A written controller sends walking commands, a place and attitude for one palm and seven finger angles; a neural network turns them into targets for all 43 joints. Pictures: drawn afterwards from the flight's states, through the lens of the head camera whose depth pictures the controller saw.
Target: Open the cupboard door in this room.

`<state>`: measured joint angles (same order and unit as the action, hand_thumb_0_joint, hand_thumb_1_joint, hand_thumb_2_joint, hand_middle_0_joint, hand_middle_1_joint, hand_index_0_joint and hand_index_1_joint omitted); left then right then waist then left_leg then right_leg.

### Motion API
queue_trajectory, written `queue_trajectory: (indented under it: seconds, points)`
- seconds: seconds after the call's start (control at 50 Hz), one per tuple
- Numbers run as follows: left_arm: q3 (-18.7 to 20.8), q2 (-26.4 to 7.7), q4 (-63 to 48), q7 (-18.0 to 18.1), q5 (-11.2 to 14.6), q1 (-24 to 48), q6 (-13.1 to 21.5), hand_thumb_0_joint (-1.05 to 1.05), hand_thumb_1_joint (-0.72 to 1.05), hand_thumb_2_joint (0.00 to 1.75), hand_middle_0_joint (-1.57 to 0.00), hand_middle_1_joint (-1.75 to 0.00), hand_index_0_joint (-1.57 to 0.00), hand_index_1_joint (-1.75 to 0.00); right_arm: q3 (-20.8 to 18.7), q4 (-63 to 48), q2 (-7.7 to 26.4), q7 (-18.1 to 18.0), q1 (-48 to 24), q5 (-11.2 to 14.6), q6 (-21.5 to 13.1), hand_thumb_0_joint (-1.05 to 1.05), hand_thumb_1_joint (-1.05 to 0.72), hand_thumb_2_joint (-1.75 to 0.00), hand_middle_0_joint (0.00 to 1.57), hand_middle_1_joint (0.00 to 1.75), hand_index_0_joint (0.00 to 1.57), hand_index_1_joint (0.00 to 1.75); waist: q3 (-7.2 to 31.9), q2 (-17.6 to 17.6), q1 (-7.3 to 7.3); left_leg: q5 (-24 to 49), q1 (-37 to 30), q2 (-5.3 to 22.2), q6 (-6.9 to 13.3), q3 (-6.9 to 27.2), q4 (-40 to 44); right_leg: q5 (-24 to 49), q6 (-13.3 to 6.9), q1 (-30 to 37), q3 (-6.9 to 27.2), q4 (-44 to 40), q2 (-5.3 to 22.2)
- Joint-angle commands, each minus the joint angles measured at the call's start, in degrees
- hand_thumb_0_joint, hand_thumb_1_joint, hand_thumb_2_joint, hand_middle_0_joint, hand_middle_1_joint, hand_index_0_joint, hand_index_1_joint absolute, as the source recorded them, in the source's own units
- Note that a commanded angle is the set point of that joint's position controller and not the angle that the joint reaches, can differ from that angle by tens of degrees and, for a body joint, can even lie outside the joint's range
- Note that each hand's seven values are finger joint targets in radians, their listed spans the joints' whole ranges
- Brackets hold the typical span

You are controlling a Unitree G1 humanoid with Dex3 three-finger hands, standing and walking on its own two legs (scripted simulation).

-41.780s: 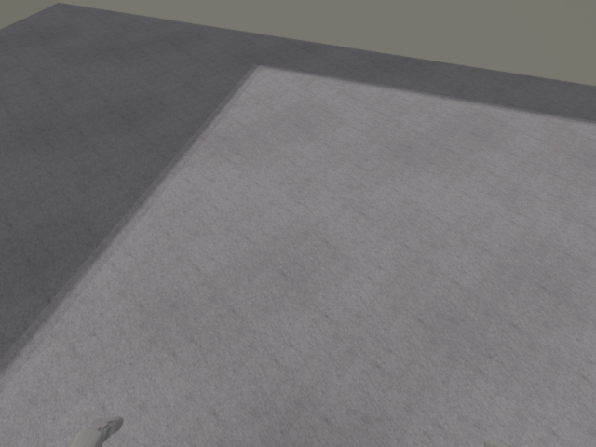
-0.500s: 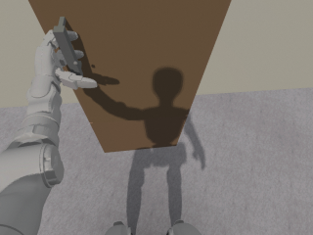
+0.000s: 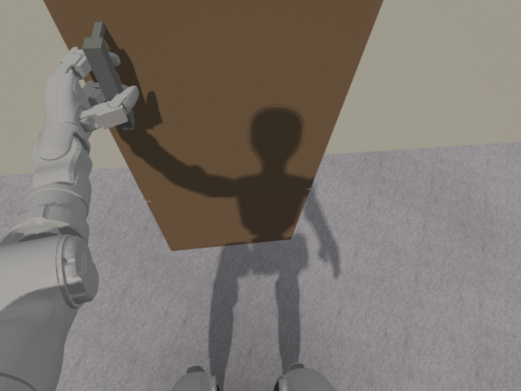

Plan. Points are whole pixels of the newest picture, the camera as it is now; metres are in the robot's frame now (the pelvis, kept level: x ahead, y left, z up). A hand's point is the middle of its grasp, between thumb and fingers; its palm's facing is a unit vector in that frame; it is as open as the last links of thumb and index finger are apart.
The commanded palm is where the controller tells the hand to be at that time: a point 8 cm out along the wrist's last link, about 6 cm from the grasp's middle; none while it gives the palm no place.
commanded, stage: close the thumb around the handle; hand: left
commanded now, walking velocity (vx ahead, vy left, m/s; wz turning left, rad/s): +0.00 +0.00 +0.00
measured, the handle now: (114, 80) +0.56 +0.18 +0.12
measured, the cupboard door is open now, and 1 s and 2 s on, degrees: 0 23 36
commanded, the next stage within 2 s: pull the door open along its arc in 0.20 s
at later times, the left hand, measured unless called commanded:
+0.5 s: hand (131, 107) +0.51 +0.15 +0.11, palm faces +0.03 -1.00 +0.00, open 5.4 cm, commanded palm +0.47 +0.20 +0.12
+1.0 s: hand (166, 180) +0.38 +0.09 +0.12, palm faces +0.37 -0.93 +0.05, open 5.6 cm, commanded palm +0.32 +0.14 +0.12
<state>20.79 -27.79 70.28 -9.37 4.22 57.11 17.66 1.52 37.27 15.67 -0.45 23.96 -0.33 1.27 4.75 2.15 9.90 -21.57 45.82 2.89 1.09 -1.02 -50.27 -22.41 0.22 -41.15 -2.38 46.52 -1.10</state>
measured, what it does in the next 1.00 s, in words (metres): stands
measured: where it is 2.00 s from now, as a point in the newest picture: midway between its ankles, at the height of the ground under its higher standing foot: outside the picture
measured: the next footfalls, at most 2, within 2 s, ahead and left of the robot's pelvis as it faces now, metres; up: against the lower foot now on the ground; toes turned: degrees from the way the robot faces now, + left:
none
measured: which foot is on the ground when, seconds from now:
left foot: down 0.00-1.00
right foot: down 0.00-1.00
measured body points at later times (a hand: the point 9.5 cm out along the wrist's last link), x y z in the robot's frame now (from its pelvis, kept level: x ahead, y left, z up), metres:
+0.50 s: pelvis +0.00 +0.00 +0.00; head +0.10 +0.00 +0.44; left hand +0.50 +0.20 +0.12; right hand -0.01 -0.26 -0.12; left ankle +0.02 +0.10 -0.69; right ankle -0.01 -0.13 -0.69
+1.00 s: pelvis +0.02 -0.01 +0.02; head +0.04 -0.02 +0.47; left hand +0.35 +0.14 +0.12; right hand +0.19 -0.23 -0.08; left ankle +0.02 +0.10 -0.69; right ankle -0.01 -0.13 -0.69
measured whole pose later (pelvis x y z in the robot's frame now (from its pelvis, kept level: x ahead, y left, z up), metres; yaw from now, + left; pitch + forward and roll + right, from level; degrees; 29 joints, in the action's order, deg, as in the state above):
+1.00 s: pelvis +0.02 -0.01 +0.02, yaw +1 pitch +8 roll -1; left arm -0.2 4.4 14.7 25.9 1.0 12.7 4.4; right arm -0.1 32.2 11.7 2.9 12.3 -2.0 1.1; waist 6.3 2.7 0.6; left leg -21.1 29.3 1.6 0.3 -1.8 -42.8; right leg -23.2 -0.2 -25.8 -1.7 41.5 0.0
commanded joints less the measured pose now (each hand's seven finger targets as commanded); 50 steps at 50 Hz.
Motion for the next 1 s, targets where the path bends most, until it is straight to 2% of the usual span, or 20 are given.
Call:
queue_trajectory:
  seconds: [0.0, 0.02, 0.04, 0.08, 0.12, 0.16, 0.26, 0.28, 0.32, 0.4, 0.5, 0.6, 0.7, 0.72, 0.74, 0.76, 0.8, 0.86, 0.9, 0.98]
  points:
    - [-0.20, -11.04, -15.04, -0.65, 1.36, 29.43, 4.55, 0.00, 0.90, 0.90, -0.40, -1.35, -0.40, -1.35, -3.85, -2.56, 9.80, -0.86, 9.33, -0.13, -1.30, 0.00, -0.90, -0.90, 0.20, 0.30, 0.20, 0.30, 26.48, 5.37, 1.38, 19.42, -24.53, -1.35, 0.46, 3.66, 3.68, 18.02, -1.03, 3.11, 0.33, -4.76, -2.47]
    - [0.27, -11.77, -16.33, -0.55, 1.36, 29.75, 4.98, 0.00, 0.90, 0.90, -0.40, -1.35, -0.40, -1.35, -3.95, -2.34, 9.77, -0.81, 9.22, -0.15, -1.26, 0.00, -0.90, -0.90, 0.20, 0.30, 0.20, 0.30, 27.59, 6.95, 0.97, 20.59, -25.55, -1.12, 0.21, 3.79, 3.55, 18.56, -0.99, 2.89, 0.26, -4.46, -2.40]
    - [0.28, -11.00, -15.70, -0.56, 1.41, 28.02, 4.78, 0.00, 0.90, 0.90, -0.40, -1.35, -0.40, -1.35, -4.03, -2.47, 9.70, -0.71, 9.30, -0.15, -1.14, 0.00, -0.90, -0.90, 0.20, 0.30, 0.20, 0.30, 28.04, 5.82, 0.73, 21.13, -25.57, -1.18, 0.19, 3.88, 3.44, 18.86, -0.95, 3.14, 0.16, -4.44, -2.53]
    - [2.43, -13.27, -14.13, 0.37, 1.83, 28.71, 3.95, 0.00, 0.90, 0.90, -0.40, -1.35, -0.40, -1.35, -3.91, -2.25, 10.03, -0.90, 9.23, -0.09, -0.90, 0.00, -0.90, -0.90, 0.20, 0.30, 0.20, 0.30, 25.81, 3.34, 0.76, 18.81, -22.66, -1.19, 0.32, 3.72, 3.95, 17.81, -0.73, 4.01, 0.22, -4.70, -2.45]
    - [2.66, -13.90, -14.43, 1.36, 1.29, 29.53, 3.61, 0.00, 0.90, 0.90, -0.40, -1.35, -0.40, -1.35, -3.72, -2.48, 9.93, -0.88, 9.15, -0.18, -0.90, 0.00, -0.90, -0.90, 0.20, 0.30, 0.20, 0.30, 25.47, 3.54, 0.86, 18.54, -21.67, -1.47, 0.58, 3.29, 4.08, 18.48, -0.58, 4.70, 0.41, -4.78, -2.33]
    - [4.14, -16.10, -14.46, 2.25, 0.01, 27.76, 3.65, 0.00, 0.90, 0.90, -0.40, -1.35, -0.40, -1.35, -3.60, -2.96, 9.84, -0.74, 9.13, -0.34, -0.76, 0.00, -0.90, -0.90, 0.20, 0.30, 0.20, 0.30, 25.65, 4.14, -0.15, 18.64, -20.67, -1.64, 0.59, 3.00, 3.95, 18.89, -0.72, 5.74, 0.62, -4.51, -2.23]
    - [3.78, -16.08, -13.51, 2.69, -0.69, 26.84, 3.94, 0.00, 0.90, 0.90, -0.40, -1.35, -0.40, -1.35, -3.48, -3.74, 9.66, -0.67, 8.80, -0.25, -0.59, 0.00, -0.90, -0.90, 0.20, 0.30, 0.20, 0.30, 24.50, 2.81, 0.25, 16.87, -19.08, -1.68, 0.68, 2.52, 4.01, 18.39, -0.60, 6.23, 0.93, -4.71, -2.25]
    - [4.52, -17.48, -13.98, 2.60, -0.74, 27.69, 4.14, 0.00, 0.90, 0.90, -0.40, -1.35, -0.40, -1.35, -3.54, -3.72, 9.85, -0.84, 8.90, -0.26, -0.59, 0.00, -0.90, -0.90, 0.20, 0.30, 0.20, 0.30, 25.02, 2.00, 0.41, 16.57, -18.70, -1.60, 0.74, 2.60, 4.12, 18.48, -0.51, 7.00, 1.09, -4.71, -2.19]
    - [-0.38, -8.76, -17.12, 2.26, 0.79, 27.56, 4.77, 0.00, 0.90, 0.90, -0.40, -1.35, -0.40, -1.35, -3.84, -4.05, 8.97, -0.36, 8.42, -0.28, -1.07, 0.00, -0.90, -0.90, 0.20, 0.30, 0.20, 0.30, 27.46, 4.29, 0.67, 18.44, -23.11, -1.58, 0.43, 2.69, 4.00, 19.11, -0.72, 5.54, 0.54, -4.76, -2.49]
    - [1.50, -9.66, -17.62, 2.14, 1.54, 21.06, 4.92, 0.00, 0.90, 0.90, -0.40, -1.35, -0.40, -1.35, -4.15, -4.18, 9.41, -0.07, 8.58, -0.27, -1.05, 0.00, -0.90, -0.90, 0.20, 0.30, 0.20, 0.30, 28.82, 3.37, -1.40, 20.39, -23.48, -1.65, 0.31, 2.47, 4.09, 20.97, -1.09, 7.78, 0.38, -4.35, -2.72]
    - [-0.01, -6.00, -23.58, 1.62, 2.97, 10.78, 3.99, 0.00, 0.90, 0.90, -0.40, -1.35, -0.40, -1.35, -4.47, -6.18, 8.78, 0.23, 6.30, 0.52, -0.79, 0.00, -0.90, -0.90, 0.20, 0.30, 0.20, 0.30, 27.75, 2.34, -3.69, 21.10, -23.40, -1.87, 0.51, 1.14, 5.45, 23.64, -1.26, 11.94, 0.38, -5.08, -2.76]
    - [-3.35, 0.30, -32.80, 2.00, 5.10, -2.50, 1.82, 0.00, 0.90, 0.90, -0.40, -1.35, -0.40, -1.35, -4.65, -8.56, 7.78, 0.57, 3.07, 1.49, -1.07, 0.00, -0.90, -0.90, 0.20, 0.30, 0.20, 0.30, 24.71, -0.94, -5.70, 22.63, -23.32, -1.96, 0.74, 0.09, 7.32, 27.03, -1.27, 16.39, -0.02, -6.16, -2.61]
    - [-6.79, 5.56, -46.06, 3.36, 6.14, -14.79, 0.13, 0.00, 0.90, 0.90, -0.40, -1.35, -0.40, -1.35, -4.81, -10.52, 6.81, 0.97, -0.84, 2.13, -2.16, 0.00, -0.90, -0.90, 0.20, 0.30, 0.20, 0.30, 21.99, -1.04, -7.49, 25.07, -25.62, -1.93, 0.75, -0.71, 8.82, 29.59, -1.13, 19.06, -0.30, -6.91, -2.11]
    - [1.10, 7.88, -51.01, 11.91, 10.39, -14.40, -0.71, 0.00, 0.90, 0.90, -0.40, -1.35, -0.40, -1.35, -4.58, -10.65, 4.65, 1.13, -3.48, 1.86, -2.90, 0.00, -0.90, -0.90, 0.20, 0.30, 0.20, 0.30, 20.96, -0.34, -12.50, 24.75, -23.16, -2.31, -0.07, -1.05, 9.57, 27.86, -0.99, 20.28, -0.97, -7.80, -2.11]
    - [-4.52, 13.13, -52.31, 16.16, 8.52, -18.58, -1.89, 0.00, 0.90, 0.90, -0.40, -1.35, -0.40, -1.35, -4.40, -10.49, 4.46, 1.70, -4.29, 1.45, -3.56, 0.00, -0.90, -0.90, 0.20, 0.30, 0.20, 0.30, 19.39, -0.54, -10.62, 24.51, -24.37, -2.16, -0.43, -1.07, 10.05, 27.29, -0.88, 20.11, -1.47, -7.58, -2.19]
    - [-5.59, 15.28, -53.55, 18.87, 7.84, -22.21, -2.89, 0.00, 0.90, 0.90, -0.40, -1.35, -0.40, -1.35, -4.44, -10.44, 4.44, 2.16, -4.78, 1.35, -3.93, 0.00, -0.90, -0.90, 0.20, 0.30, 0.20, 0.30, 17.49, -1.69, -10.49, 24.37, -24.52, -1.84, -0.66, -0.81, 10.38, 26.37, -0.85, 19.21, -2.01, -7.97, -2.08]
    - [-6.92, 15.96, -58.07, 23.89, 4.95, -25.67, -4.06, 0.00, 0.90, 0.90, -0.40, -1.35, -0.40, -1.35, -4.46, -10.43, 4.55, 2.52, -5.64, 0.52, -3.90, 0.00, -0.90, -0.90, 0.20, 0.30, 0.20, 0.30, 17.19, -3.60, -10.66, 25.25, -24.43, -1.83, -0.59, -0.72, 10.47, 26.80, -0.90, 20.49, -1.96, -7.60, -1.70]
    - [-13.08, 21.83, -66.51, 31.37, -0.63, -27.49, -6.41, 0.00, 0.90, 0.90, -0.40, -1.35, -0.40, -1.35, -4.53, -11.22, 3.17, 3.19, -8.30, -0.80, -3.46, 0.00, -0.90, -0.90, 0.20, 0.30, 0.20, 0.30, 18.65, -1.67, -10.37, 26.85, -26.75, -1.80, -0.58, -1.00, 10.59, 28.12, -0.98, 21.32, -1.65, -7.26, -0.84]
    - [-16.38, 24.88, -67.92, 35.78, -3.45, -28.78, -8.90, 0.00, 0.90, 0.90, -0.40, -1.35, -0.40, -1.35, -4.36, -11.14, 2.79, 3.00, -9.72, -1.47, -2.61, 0.00, -0.90, -0.90, 0.20, 0.30, 0.20, 0.30, 17.33, -3.79, -9.87, 25.76, -26.89, -1.54, -0.73, -0.45, 10.84, 26.80, -1.10, 21.63, -1.65, -7.93, -0.53]
    - [-23.44, 31.59, -73.65, 41.58, -6.72, -30.08, -12.95, 0.00, 0.90, 0.90, -0.40, -1.35, -0.40, -1.35, -4.03, -12.00, 1.85, 2.11, -13.86, -2.16, -1.20, 0.00, -0.90, -0.90, 0.20, 0.30, 0.20, 0.30, 15.77, -4.57, -8.99, 21.00, -28.65, -1.52, -0.91, -0.23, 12.07, 22.49, -1.23, 21.69, -1.50, -9.89, 0.13]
